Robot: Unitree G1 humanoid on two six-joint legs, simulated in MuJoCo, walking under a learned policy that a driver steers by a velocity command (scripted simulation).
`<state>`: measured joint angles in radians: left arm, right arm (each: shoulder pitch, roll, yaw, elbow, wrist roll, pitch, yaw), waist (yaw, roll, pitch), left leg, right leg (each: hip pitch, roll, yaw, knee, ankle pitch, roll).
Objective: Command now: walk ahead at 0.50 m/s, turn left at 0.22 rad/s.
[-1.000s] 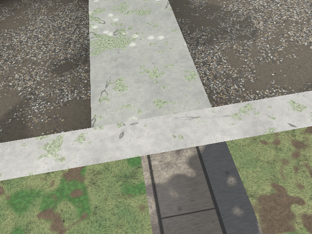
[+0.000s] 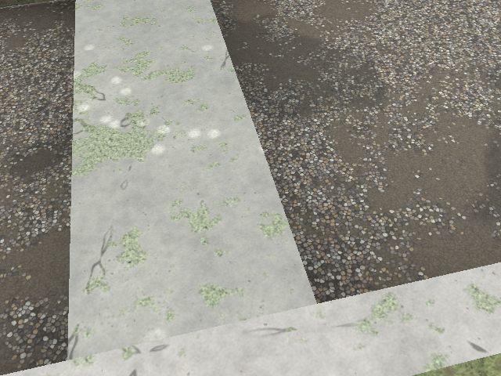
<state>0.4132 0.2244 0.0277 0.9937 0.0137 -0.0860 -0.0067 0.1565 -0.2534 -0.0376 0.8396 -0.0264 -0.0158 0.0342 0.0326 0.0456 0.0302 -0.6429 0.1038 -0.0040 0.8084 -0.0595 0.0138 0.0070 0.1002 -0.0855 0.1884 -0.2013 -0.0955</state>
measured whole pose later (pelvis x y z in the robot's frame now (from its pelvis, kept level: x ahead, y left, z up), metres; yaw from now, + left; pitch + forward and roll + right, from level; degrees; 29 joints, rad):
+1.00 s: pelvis +0.51 +0.09 +0.00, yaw +27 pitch +0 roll -1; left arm 0.41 0.23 0.04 0.89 0.01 -0.10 -0.03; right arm 0.19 -0.31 -0.05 0.84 -0.03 0.00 0.04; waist 0.02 0.06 0.01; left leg -0.61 -0.01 -0.11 1.16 -0.19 0.04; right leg -0.13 0.06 -0.05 0.34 -0.22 -0.05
